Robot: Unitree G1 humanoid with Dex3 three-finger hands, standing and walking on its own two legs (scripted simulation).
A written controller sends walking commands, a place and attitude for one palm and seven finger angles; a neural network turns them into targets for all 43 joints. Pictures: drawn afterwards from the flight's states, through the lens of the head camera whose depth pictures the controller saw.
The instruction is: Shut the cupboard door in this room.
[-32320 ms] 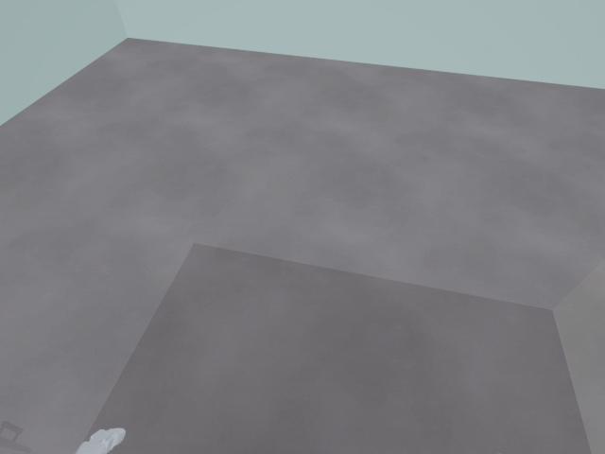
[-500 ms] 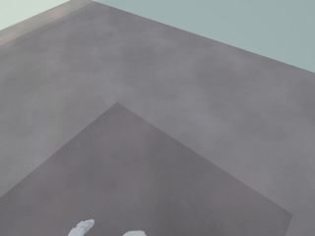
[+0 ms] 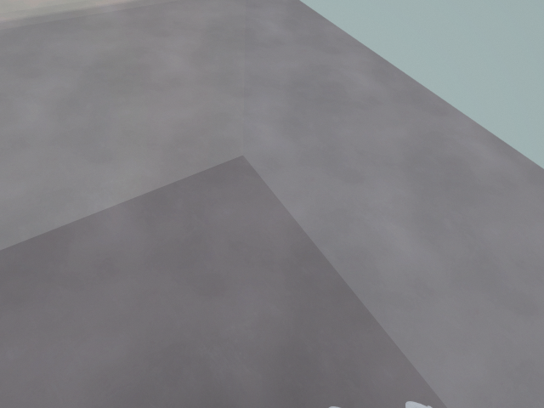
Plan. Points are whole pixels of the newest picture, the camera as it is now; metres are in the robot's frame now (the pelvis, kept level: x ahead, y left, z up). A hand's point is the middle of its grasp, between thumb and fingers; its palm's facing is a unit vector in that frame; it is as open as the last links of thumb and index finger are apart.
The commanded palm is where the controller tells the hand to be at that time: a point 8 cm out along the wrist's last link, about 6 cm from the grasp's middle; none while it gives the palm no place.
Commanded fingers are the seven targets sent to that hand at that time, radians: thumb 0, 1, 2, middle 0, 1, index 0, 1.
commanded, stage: turn or walk to find it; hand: left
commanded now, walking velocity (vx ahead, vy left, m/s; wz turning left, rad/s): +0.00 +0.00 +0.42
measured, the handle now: out of the picture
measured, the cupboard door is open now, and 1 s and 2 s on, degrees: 93 93 93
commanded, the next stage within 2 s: none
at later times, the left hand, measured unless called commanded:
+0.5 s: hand out of the picture +0.07 +0.17 -0.14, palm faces +0.19 -0.94 -0.28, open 7.4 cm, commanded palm none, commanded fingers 0.00 0.90 0.90 -0.20 -0.30 -0.20 -0.30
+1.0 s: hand out of the picture -0.15 +0.17 -0.18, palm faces +0.50 -0.83 -0.24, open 7.4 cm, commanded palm none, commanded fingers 0.00 0.90 0.90 -0.20 -0.30 -0.20 -0.30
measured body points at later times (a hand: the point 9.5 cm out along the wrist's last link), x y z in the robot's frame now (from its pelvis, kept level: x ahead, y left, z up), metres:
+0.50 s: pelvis -0.01 -0.05 +0.00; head +0.03 -0.07 +0.45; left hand +0.06 +0.22 -0.12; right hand +0.05 -0.28 -0.17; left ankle -0.02 +0.09 -0.71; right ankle +0.01 -0.14 -0.73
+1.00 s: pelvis -0.06 -0.03 -0.01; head -0.03 +0.01 +0.44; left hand -0.17 +0.21 -0.16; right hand +0.16 -0.20 -0.13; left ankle -0.11 +0.06 -0.73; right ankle +0.01 -0.14 -0.72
